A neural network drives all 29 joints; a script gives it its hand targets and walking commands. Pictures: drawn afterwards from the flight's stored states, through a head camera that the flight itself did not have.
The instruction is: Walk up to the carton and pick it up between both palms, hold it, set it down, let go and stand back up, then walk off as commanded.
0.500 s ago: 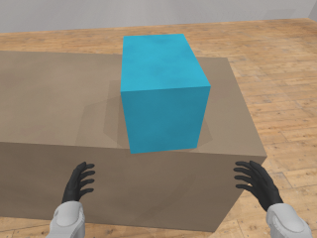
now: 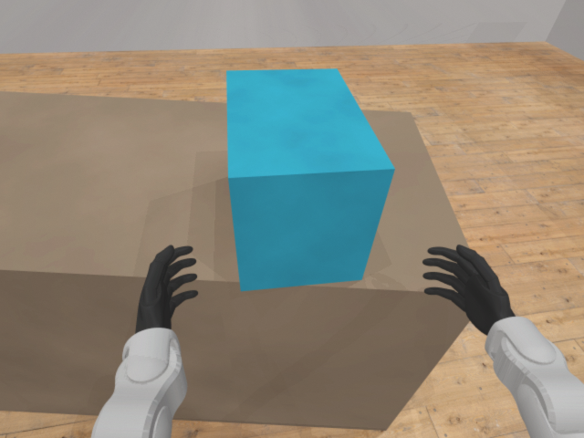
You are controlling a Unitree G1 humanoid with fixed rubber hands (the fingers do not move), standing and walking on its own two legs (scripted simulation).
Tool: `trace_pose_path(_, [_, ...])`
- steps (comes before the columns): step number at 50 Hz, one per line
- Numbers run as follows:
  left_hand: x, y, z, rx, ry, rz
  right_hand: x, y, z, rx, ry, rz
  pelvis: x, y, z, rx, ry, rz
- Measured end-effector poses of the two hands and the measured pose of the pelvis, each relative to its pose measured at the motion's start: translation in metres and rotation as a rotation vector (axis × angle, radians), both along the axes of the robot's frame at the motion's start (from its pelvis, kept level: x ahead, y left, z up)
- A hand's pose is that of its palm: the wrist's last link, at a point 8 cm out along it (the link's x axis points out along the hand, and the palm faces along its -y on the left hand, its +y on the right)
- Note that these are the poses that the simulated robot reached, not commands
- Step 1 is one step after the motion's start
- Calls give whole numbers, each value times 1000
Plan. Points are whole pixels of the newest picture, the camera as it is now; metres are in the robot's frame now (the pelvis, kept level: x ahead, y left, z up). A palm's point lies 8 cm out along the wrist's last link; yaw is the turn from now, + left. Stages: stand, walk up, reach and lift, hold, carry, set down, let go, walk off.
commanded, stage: reach and lift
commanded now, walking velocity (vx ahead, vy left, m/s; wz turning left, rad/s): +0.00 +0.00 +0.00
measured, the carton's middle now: (292, 172) +0.50 +0.02 +0.10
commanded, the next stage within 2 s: none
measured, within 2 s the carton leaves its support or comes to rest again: neither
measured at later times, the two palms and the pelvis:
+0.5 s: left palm (160, 257) +0.28 +0.18 +0.14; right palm (472, 229) +0.33 -0.22 +0.15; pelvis +0.02 +0.00 +0.00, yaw +0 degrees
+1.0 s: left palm (167, 208) +0.33 +0.18 +0.17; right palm (468, 176) +0.39 -0.21 +0.19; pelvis +0.02 -0.01 +0.00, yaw +0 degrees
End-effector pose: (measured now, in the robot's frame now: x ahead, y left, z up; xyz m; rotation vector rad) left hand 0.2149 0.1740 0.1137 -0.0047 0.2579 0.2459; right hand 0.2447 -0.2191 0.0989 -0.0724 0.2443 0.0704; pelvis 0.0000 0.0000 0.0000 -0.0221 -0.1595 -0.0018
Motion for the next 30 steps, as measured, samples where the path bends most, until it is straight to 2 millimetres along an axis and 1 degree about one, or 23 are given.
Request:
trace_pose_path(2, [1,-1,10,8,-32,2,0,-4,-5,6,19,-23,1,-2,0,2,5,0])
trace_pose_path(5, [5,-2,14,33,-21,-3,3,-7,-7,7,27,-46,3,-3,1,4,10,0])
trace_pose_path(9, [16,-3,15,61,3,-12,12,-6,2,2,8,-56,5,-5,1,6,13,0])
trace_pose_path(14, [33,2,23,76,-2,9,34,1,24,-1,-49,-35,7,-5,1,7,16,0])
trace_pose_path(16, [41,4,26,79,-4,15,44,4,34,-1,-73,-26,8,-5,1,7,17,0])
trace_pose_path(18, [49,6,28,80,3,21,57,4,39,2,-77,-24,9,-5,1,7,18,0])
trace_pose_path(21, [57,8,31,78,10,29,75,4,44,13,-69,-28,11,-5,1,7,22,0])
trace_pose_path(23, [61,8,31,75,15,26,83,4,47,16,-69,-30,14,-5,1,6,25,0])
trace_pose_path(30, [68,10,28,70,40,23,98,1,51,26,-63,-41,19,-4,1,5,33,0])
